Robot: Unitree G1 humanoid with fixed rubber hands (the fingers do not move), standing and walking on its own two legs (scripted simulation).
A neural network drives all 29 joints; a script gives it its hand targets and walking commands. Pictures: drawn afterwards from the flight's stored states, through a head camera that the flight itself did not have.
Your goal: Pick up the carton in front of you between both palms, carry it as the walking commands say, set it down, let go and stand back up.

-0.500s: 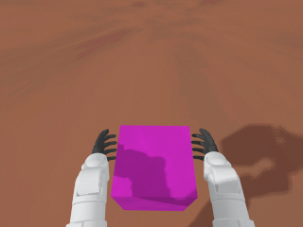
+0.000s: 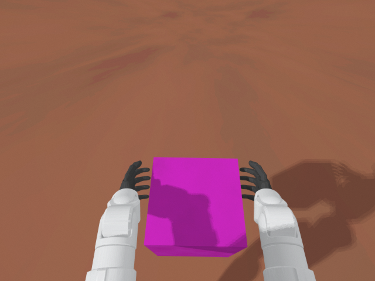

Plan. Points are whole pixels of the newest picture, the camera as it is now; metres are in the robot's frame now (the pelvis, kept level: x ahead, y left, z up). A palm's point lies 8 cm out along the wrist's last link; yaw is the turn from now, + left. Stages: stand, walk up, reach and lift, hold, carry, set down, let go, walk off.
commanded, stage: carry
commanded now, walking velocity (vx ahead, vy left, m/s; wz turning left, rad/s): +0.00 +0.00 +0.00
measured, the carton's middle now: (194, 211) +0.32 +0.00 -0.10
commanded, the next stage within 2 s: none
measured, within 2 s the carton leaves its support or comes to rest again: neither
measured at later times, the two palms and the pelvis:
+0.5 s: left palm (134, 188) +0.31 +0.14 +0.04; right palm (264, 189) +0.31 -0.15 +0.03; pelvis +0.02 -0.01 +0.00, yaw +0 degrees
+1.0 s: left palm (129, 212) +0.25 +0.14 +0.04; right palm (271, 213) +0.25 -0.15 +0.04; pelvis -0.04 -0.01 +0.00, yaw +0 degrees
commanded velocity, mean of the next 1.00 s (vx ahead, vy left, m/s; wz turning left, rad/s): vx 0.00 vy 0.00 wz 0.00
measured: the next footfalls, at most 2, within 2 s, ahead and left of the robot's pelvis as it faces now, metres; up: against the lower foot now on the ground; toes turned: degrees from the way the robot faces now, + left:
none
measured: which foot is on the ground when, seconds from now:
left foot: down 0.00-1.00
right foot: down 0.00-1.00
